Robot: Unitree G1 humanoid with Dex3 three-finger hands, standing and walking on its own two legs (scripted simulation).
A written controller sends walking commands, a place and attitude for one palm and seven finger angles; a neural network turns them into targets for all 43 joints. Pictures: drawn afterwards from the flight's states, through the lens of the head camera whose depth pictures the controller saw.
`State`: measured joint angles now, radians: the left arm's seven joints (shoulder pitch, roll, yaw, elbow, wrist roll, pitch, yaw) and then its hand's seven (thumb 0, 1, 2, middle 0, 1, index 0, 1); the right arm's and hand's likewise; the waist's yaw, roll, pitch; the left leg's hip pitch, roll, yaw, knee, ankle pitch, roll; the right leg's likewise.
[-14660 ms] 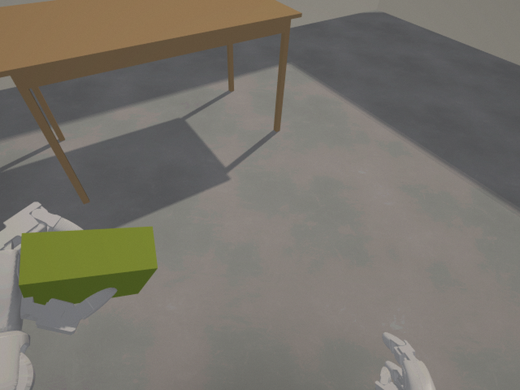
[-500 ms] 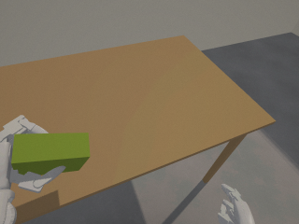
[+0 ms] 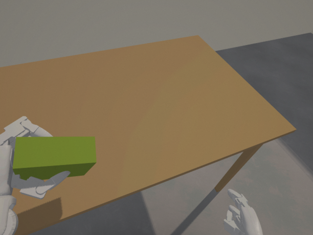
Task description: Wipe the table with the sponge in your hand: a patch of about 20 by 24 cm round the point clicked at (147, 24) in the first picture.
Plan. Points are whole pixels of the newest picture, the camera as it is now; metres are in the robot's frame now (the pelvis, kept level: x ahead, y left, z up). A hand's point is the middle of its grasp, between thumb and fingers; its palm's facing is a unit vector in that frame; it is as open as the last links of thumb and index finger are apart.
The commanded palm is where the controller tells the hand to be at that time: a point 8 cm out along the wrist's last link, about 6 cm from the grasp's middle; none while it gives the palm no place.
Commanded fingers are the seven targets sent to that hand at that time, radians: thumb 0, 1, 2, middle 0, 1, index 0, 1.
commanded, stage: come to a stop and stand still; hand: left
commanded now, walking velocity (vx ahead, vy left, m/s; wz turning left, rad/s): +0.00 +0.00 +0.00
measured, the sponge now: (67, 158) +0.23 +0.21 +0.12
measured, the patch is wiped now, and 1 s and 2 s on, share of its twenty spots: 0.00 0.00 0.00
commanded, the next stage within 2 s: look again from close up in 0.94 s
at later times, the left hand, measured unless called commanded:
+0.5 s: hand (27, 156) +0.22 +0.27 +0.14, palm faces +0.35 -0.84 -0.42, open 9.5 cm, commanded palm +0.16 +0.29 +0.17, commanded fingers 0.00 0.10 1.30 -1.20 -1.60 -1.20 -1.60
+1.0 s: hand (24, 162) +0.20 +0.26 +0.16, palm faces +0.38 -0.85 -0.36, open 9.5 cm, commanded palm +0.15 +0.29 +0.17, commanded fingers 0.00 0.10 1.30 -1.20 -1.60 -1.20 -1.60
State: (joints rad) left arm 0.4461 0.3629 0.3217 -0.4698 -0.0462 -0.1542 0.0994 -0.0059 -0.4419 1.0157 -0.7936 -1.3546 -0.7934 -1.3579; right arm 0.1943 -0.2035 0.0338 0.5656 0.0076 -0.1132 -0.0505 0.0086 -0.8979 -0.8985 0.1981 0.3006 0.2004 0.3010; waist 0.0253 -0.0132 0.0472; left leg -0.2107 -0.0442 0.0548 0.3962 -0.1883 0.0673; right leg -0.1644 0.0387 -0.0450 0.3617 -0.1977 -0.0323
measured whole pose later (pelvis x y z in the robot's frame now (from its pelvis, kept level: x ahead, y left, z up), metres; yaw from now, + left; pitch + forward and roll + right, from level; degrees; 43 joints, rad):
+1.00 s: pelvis -0.01 +0.01 +0.00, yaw +0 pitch -1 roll -1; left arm 0.42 0.36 0.35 -0.47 -0.04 -0.21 0.09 -0.01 -0.44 1.02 -0.79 -1.37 -0.79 -1.37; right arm 0.21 -0.20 0.04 0.56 0.00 -0.12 -0.04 0.01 -0.90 -0.90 0.20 0.30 0.20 0.30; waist 0.03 -0.02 0.05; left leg -0.22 -0.05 0.06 0.42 -0.19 0.08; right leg -0.17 0.03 -0.04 0.38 -0.19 -0.02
